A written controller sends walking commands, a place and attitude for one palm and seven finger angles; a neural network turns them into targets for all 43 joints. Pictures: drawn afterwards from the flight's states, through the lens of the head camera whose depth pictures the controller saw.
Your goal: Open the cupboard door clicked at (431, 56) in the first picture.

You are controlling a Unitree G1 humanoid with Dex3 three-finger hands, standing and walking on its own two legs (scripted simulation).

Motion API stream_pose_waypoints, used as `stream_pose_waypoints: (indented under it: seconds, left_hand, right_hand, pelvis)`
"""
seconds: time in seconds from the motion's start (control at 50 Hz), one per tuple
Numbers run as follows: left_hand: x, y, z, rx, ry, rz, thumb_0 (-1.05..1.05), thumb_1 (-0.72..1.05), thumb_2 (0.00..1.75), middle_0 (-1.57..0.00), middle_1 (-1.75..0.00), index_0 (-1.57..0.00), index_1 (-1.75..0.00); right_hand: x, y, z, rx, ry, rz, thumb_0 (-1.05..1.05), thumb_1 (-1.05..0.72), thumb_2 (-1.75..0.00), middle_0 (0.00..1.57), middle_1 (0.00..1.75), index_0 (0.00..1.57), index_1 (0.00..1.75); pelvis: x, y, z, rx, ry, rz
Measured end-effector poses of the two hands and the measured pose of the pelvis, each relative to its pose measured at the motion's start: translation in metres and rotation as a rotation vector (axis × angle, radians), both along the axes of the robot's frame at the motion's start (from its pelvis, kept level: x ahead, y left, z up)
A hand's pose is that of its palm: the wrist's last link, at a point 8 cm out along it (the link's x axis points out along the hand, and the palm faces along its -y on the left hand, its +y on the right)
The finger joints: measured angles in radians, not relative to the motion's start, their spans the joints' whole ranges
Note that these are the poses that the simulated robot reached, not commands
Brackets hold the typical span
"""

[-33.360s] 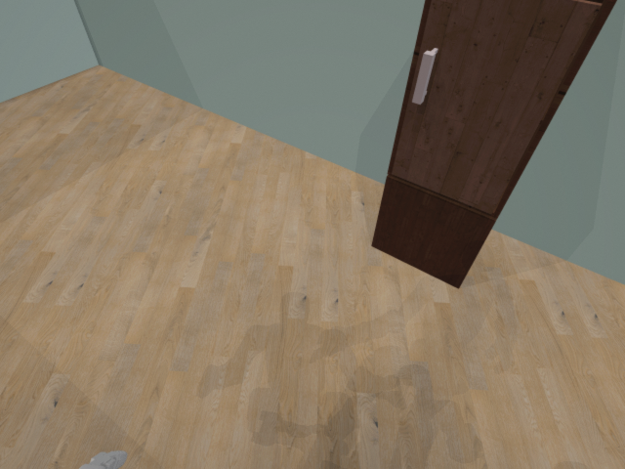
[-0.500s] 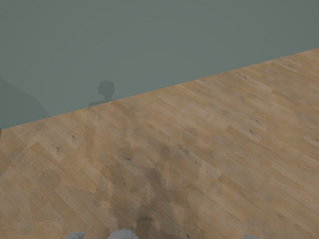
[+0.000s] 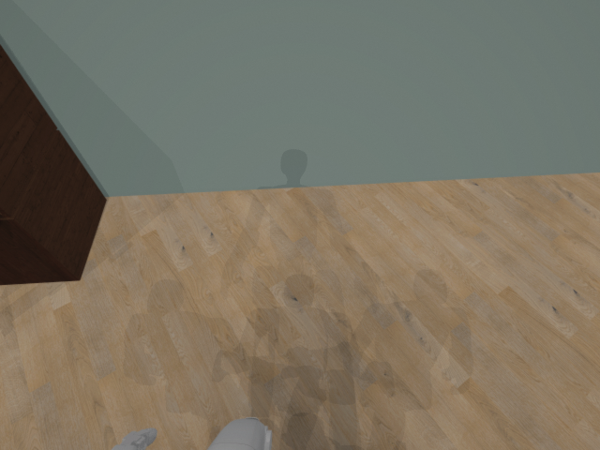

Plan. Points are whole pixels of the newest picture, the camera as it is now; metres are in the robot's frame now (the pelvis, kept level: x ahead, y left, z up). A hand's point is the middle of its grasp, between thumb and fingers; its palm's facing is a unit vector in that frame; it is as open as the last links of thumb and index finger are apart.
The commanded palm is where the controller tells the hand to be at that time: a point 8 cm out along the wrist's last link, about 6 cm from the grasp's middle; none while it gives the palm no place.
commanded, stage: turn to face it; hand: left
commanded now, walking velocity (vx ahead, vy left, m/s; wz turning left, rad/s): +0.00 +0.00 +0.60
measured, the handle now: out of the picture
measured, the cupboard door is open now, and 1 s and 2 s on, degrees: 46 46 46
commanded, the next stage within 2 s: take the last steps up to it in 1.36 s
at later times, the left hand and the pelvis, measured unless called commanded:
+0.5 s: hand out of the picture +0.07 +0.23 -0.15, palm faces +0.31 -0.91 -0.28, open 7.4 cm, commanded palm none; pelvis +0.02 -0.01 +0.00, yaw +18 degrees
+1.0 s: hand out of the picture -0.03 +0.21 -0.18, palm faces +0.59 -0.77 -0.24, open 7.4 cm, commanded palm none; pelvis +0.04 -0.01 +0.00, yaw +36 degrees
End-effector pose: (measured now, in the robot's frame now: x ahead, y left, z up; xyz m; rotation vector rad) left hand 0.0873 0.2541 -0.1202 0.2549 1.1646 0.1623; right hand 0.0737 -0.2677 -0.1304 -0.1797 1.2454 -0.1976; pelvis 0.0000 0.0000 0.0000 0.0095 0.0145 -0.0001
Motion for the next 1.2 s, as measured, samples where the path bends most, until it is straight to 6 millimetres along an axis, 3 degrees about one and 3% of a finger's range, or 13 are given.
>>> stream_pose_waypoints:
  seconds: [0.1,0.22,0.32,0.42,0.56,0.66,0.78,0.86,0.92,1.08,1.2]
  left_hand:
    - [-0.025,-0.002,-0.013,-0.056,0.033,0.074,0.0,0.9,0.9,-0.2,-0.3,-0.2,-0.29]
    - [-0.056,0.019,-0.039,-0.087,0.093,0.182,0.0,0.9,0.9,-0.2,-0.3,-0.2,-0.29]
    - [-0.057,0.029,-0.025,-0.067,0.071,0.247,0.01,0.9,0.9,-0.2,-0.3,-0.2,-0.29]
    - [-0.049,0.03,-0.008,-0.033,0.009,0.289,0.0,0.9,0.9,-0.2,-0.3,-0.2,-0.29]
    - [-0.05,0.01,0.002,0.037,-0.057,0.343,0.0,0.9,0.9,-0.2,-0.3,-0.2,-0.29]
    - [-0.073,-0.012,0.005,0.006,-0.016,0.414,0.0,0.9,0.9,-0.2,-0.3,-0.2,-0.29]
    - [-0.107,-0.028,-0.013,-0.068,0.026,0.512,0.0,0.9,0.9,-0.2,-0.3,-0.2,-0.29]
    - [-0.137,-0.023,-0.036,-0.104,0.066,0.592,0.0,0.9,0.9,-0.2,-0.3,-0.21,-0.3]
    - [-0.15,-0.018,-0.037,-0.095,0.098,0.638,0.0,0.9,0.9,-0.2,-0.3,-0.2,-0.29]
    - [-0.143,-0.008,-0.009,-0.03,0.017,0.717,0.0,0.91,0.9,-0.2,-0.3,-0.2,-0.29]
    - [-0.134,-0.025,-0.003,0.037,-0.026,0.752,0.0,0.9,0.9,-0.2,-0.3,-0.2,-0.29]
  right_hand:
    - [0.036,0.013,0.012,-0.018,-0.023,0.098,0.01,-0.91,-0.9,0.2,0.3,0.2,0.3]
    - [0.076,0.039,0.013,-0.055,-0.093,0.221,0.01,-0.91,-0.9,0.2,0.3,0.2,0.3]
    - [0.079,0.049,0.019,-0.055,-0.066,0.279,0.01,-0.91,-0.9,0.2,0.3,0.2,0.3]
    - [0.08,0.046,0.013,-0.031,-0.019,0.318,0.01,-0.91,-0.9,0.21,0.3,0.2,0.3]
    - [0.099,0.023,-0.011,0.007,0.015,0.352,0.01,-0.91,-0.9,0.21,0.3,0.2,0.3]
    - [0.124,0.023,-0.003,0.003,0.025,0.41,0.01,-0.91,-0.9,0.2,0.3,0.2,0.3]
    - [0.162,0.054,0.01,-0.016,-0.011,0.531,0.01,-0.91,-0.9,0.2,0.3,0.2,0.3]
    - [0.188,0.085,0.007,-0.032,-0.092,0.62,0.01,-0.91,-0.9,0.2,0.3,0.2,0.3]
    - [0.194,0.1,0.013,-0.034,-0.112,0.668,0.01,-0.91,-0.9,0.2,0.3,0.2,0.3]
    - [0.198,0.108,0.011,-0.015,-0.052,0.748,0.01,-0.91,-0.9,0.21,0.3,0.2,0.3]
    - [0.219,0.101,-0.011,0.028,-0.022,0.768,0.01,-0.91,-0.9,0.21,0.3,0.2,0.3]
  pelvis:
    - [0.005,0.004,0.001,0.011,0.003,0.068]
    - [0.008,0.017,-0.012,-0.005,0.001,0.139]
    - [0.009,0.014,-0.001,-0.028,0.006,0.202]
    - [0.013,0.003,0.004,-0.036,0.01,0.261]
    - [0.024,-0.024,-0.007,-0.011,0.01,0.345]
    - [0.031,-0.026,0.001,0.001,0.0,0.423]
    - [0.036,-0.019,0.001,0.017,0.003,0.504]
    - [0.034,-0.007,-0.014,0.005,-0.001,0.556]
    - [0.034,-0.007,-0.011,-0.002,-0.008,0.584]
    - [0.046,-0.017,0.001,-0.03,-0.009,0.675]
    - [0.065,-0.034,-0.009,-0.004,0.004,0.728]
